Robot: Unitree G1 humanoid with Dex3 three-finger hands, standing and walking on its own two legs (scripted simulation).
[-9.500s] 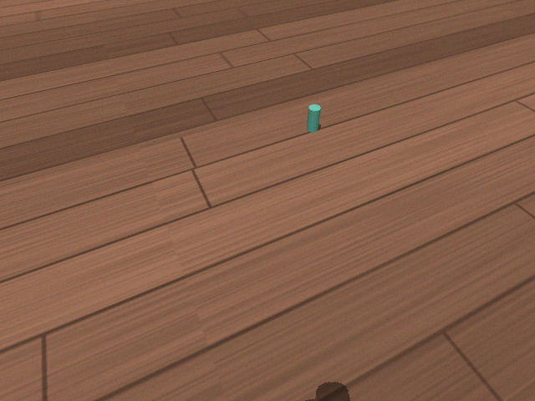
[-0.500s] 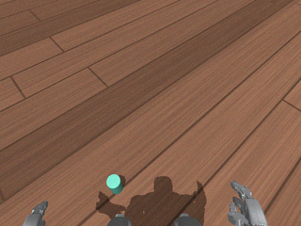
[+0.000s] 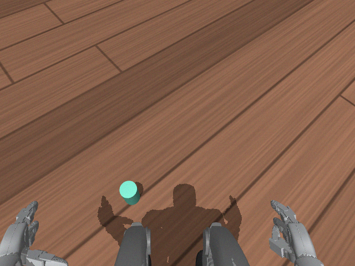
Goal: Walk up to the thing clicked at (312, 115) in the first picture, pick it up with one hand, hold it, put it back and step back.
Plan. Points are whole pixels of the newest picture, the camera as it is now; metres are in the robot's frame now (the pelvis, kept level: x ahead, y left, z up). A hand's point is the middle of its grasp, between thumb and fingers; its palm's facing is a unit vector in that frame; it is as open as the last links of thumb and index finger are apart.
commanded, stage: go down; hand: left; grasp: from the side
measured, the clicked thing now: (130, 193) +0.40 +0.18 -0.56
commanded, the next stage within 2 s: approach in 1.68 s
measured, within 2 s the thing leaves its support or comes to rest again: neither
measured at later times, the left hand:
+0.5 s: hand (52, 205) +0.29 +0.34 -0.19, palm faces +0.10 -0.98 -0.19, open 16.9 cm
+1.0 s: hand (53, 196) +0.32 +0.36 -0.23, palm faces +0.08 -0.99 -0.13, open 17.2 cm
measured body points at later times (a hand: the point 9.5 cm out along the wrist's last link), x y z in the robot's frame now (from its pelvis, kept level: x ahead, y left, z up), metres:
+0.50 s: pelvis -0.04 +0.00 -0.13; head +0.15 +0.03 +0.27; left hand +0.28 +0.39 -0.17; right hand +0.11 -0.27 -0.24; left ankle +0.03 +0.12 -0.60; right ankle +0.03 -0.14 -0.60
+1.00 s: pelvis -0.06 +0.00 -0.21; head +0.15 +0.04 +0.19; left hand +0.31 +0.41 -0.22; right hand +0.09 -0.29 -0.32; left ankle +0.03 +0.12 -0.60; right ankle +0.03 -0.14 -0.60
